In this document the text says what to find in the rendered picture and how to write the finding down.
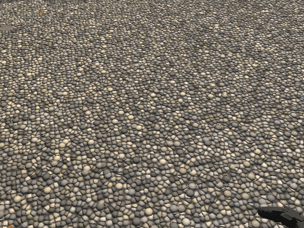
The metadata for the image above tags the right robot hand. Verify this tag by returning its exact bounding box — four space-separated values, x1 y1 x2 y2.
257 205 304 228

